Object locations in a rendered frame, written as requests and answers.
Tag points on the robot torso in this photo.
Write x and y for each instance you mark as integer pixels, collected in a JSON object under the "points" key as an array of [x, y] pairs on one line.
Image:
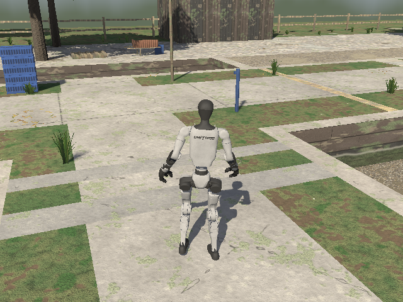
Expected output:
{"points": [[203, 149]]}

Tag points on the robot head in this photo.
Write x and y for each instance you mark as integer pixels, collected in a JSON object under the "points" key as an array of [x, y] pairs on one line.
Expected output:
{"points": [[205, 109]]}

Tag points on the robot left upper arm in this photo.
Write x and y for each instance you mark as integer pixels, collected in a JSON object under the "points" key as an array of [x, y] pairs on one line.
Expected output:
{"points": [[183, 132]]}

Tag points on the robot right hand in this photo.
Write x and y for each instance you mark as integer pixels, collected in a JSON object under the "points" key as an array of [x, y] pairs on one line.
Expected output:
{"points": [[234, 174]]}

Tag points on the robot left hand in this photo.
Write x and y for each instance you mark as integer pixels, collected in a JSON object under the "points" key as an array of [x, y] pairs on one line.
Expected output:
{"points": [[162, 174]]}

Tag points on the robot right forearm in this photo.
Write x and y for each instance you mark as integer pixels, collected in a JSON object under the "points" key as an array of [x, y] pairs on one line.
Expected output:
{"points": [[233, 164]]}

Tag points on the robot left forearm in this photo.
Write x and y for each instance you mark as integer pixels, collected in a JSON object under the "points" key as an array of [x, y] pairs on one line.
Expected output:
{"points": [[168, 163]]}

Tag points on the robot right upper arm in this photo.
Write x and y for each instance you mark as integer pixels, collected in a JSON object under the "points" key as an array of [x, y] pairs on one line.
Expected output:
{"points": [[226, 142]]}

